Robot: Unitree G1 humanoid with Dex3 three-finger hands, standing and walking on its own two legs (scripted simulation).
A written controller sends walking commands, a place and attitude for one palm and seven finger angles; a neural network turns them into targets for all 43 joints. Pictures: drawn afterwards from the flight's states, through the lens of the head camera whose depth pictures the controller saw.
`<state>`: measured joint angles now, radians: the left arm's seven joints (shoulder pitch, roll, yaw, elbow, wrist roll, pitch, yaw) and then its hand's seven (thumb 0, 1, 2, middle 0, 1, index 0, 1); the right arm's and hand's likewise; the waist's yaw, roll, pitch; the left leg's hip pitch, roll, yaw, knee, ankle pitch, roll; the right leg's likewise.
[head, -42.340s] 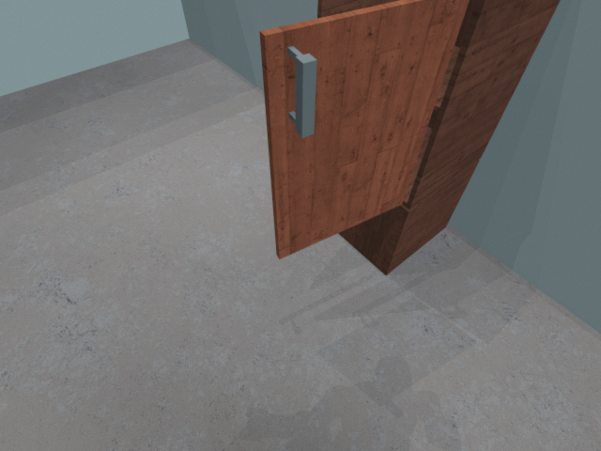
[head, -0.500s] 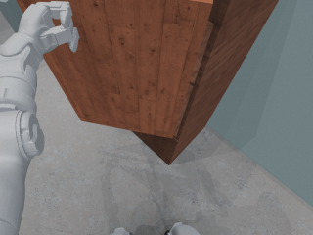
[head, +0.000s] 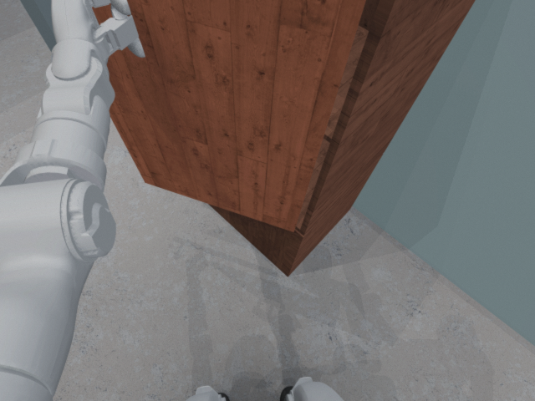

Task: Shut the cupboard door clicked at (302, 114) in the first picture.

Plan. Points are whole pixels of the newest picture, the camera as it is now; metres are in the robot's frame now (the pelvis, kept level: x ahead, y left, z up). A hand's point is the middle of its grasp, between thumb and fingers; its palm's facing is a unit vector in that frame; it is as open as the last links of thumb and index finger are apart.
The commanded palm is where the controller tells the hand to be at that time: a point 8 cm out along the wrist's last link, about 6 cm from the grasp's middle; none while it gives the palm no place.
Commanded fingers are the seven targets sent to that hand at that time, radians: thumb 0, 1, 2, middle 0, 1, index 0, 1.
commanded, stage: pull the fist back off the door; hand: left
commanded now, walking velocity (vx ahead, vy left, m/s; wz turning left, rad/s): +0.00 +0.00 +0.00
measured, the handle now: (56, 8) +0.63 +0.21 +0.18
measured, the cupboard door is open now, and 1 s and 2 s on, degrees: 24 24 24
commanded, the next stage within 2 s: draw the hand back to the body in 0.68 s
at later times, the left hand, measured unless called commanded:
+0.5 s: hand (130, 81) +0.47 +0.11 +0.19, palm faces +0.04 -1.00 +0.00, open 3.1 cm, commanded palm +0.44 +0.15 +0.19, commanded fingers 0.00 0.90 0.90 -1.30 -1.50 -1.30 -1.50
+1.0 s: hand (115, 102) +0.44 +0.12 +0.19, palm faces +0.05 -1.00 +0.00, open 3.1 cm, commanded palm +0.39 +0.18 +0.19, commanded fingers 0.00 0.90 0.90 -1.30 -1.50 -1.30 -1.50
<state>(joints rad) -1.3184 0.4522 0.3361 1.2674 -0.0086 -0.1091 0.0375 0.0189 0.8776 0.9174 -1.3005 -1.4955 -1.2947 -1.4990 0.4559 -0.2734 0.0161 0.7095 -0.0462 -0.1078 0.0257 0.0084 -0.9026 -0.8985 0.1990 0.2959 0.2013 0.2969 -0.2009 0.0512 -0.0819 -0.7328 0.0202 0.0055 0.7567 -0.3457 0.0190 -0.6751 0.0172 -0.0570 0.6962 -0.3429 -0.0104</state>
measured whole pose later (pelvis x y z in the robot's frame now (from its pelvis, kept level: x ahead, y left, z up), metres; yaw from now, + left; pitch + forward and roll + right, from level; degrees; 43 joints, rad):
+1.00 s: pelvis -0.01 -0.01 +0.02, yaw -2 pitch +4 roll +0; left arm -0.72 0.26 0.27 0.80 -0.14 -0.09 -0.05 0.01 0.90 0.90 -1.30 -1.50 -1.30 -1.50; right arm 0.36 -0.26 0.03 0.68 0.05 -0.06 -0.03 0.01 -0.90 -0.90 0.20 0.30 0.20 0.30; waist -0.07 0.06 -0.07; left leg -0.36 0.01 0.05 0.56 -0.28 0.01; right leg -0.35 0.02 -0.01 0.57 -0.30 -0.02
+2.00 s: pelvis +0.02 +0.00 +0.03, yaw +0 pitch -4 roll +0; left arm 0.45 0.35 0.33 -0.35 -0.08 -0.06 0.08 0.01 0.90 0.90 -0.45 -0.55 -0.44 -0.56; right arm 0.22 -0.24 0.01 0.64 0.01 -0.02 -0.07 0.02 -0.90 -0.90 0.20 0.30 0.20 0.30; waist 0.05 0.08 -0.01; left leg -0.10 -0.01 0.03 0.41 -0.26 0.02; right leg -0.06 -0.01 -0.03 0.39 -0.27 0.00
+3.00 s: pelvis -0.04 +0.02 +0.02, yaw -1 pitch +1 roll -1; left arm 0.54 0.45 0.41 -0.47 -0.06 -0.15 0.13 0.01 0.89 0.90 -0.22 -0.30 -0.21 -0.30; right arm 0.20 -0.23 0.00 0.53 0.02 0.04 -0.10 0.02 -0.90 -0.90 0.20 0.30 0.20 0.30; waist 0.00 0.03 -0.03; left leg -0.33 -0.02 0.05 0.54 -0.23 0.05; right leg -0.31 -0.02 -0.01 0.53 -0.24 0.02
